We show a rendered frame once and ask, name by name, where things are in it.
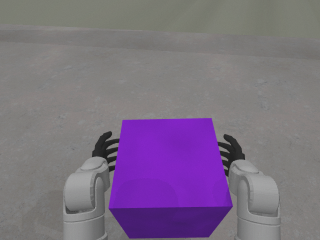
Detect robot left hand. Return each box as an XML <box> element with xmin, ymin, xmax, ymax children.
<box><xmin>92</xmin><ymin>131</ymin><xmax>120</xmax><ymax>172</ymax></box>

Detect carton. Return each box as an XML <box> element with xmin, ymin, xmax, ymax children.
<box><xmin>108</xmin><ymin>118</ymin><xmax>233</xmax><ymax>239</ymax></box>

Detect left robot forearm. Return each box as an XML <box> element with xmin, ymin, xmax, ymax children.
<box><xmin>63</xmin><ymin>156</ymin><xmax>111</xmax><ymax>240</ymax></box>

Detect right robot forearm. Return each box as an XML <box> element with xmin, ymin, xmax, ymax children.
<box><xmin>228</xmin><ymin>159</ymin><xmax>281</xmax><ymax>240</ymax></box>

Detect robot right hand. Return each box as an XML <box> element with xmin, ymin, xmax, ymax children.
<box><xmin>217</xmin><ymin>134</ymin><xmax>245</xmax><ymax>177</ymax></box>

